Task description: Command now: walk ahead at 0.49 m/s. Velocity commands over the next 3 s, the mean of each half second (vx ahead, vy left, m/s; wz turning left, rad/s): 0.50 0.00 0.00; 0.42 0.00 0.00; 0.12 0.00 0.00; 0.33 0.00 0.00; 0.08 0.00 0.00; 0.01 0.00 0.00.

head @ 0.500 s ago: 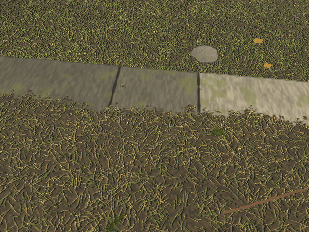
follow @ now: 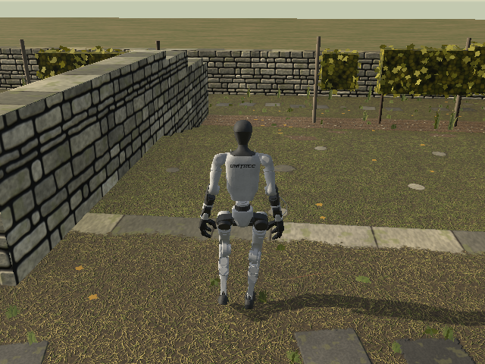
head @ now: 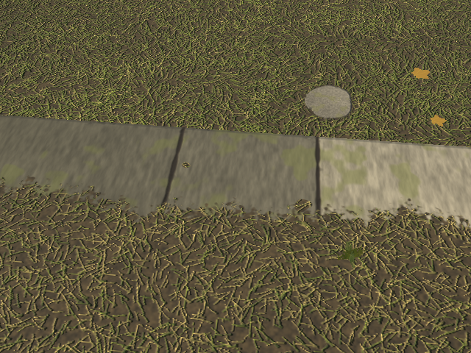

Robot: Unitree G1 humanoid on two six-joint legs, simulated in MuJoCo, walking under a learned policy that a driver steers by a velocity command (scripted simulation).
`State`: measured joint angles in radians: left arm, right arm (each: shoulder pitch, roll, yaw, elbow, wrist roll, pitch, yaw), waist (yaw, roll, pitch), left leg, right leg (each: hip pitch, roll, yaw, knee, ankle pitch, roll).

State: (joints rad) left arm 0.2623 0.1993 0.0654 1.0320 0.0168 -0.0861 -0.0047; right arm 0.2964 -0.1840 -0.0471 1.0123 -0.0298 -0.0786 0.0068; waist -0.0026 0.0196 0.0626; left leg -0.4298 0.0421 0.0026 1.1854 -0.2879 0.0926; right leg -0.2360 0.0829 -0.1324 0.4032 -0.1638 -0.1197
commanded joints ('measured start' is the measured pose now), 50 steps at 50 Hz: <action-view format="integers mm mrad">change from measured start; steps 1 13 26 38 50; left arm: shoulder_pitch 93 311 139 -252 37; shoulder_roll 50 74 37 23 122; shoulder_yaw -4 -19 -4 -22 7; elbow -2 45 -39 -180 -81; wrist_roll -4 3 16 4 -21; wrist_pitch -30 -25 6 40 2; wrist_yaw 7 17 -2 -27 4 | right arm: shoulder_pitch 99 -358 -24 211 226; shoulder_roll -14 -38 -49 -100 -66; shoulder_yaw -7 6 -17 -7 -5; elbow -21 -177 -35 30 37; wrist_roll -12 11 14 17 33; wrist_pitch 25 26 -16 -35 13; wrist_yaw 12 24 -1 -9 -37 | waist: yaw -41 69 21 -37 32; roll -44 -85 15 47 -87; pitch -6 57 -39 41 -272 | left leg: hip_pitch -95 -230 306 387 -33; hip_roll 58 16 200 131 -61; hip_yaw -20 89 -223 -35 -62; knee -52 -556 -1008 -1068 80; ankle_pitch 43 283 210 466 -247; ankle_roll -21 -34 124 95 -50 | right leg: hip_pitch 42 309 -294 -396 331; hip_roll -292 -273 -167 -165 -460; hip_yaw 289 166 174 59 420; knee -264 -245 781 300 2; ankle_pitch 153 437 -113 171 871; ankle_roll -112 -70 31 89 -214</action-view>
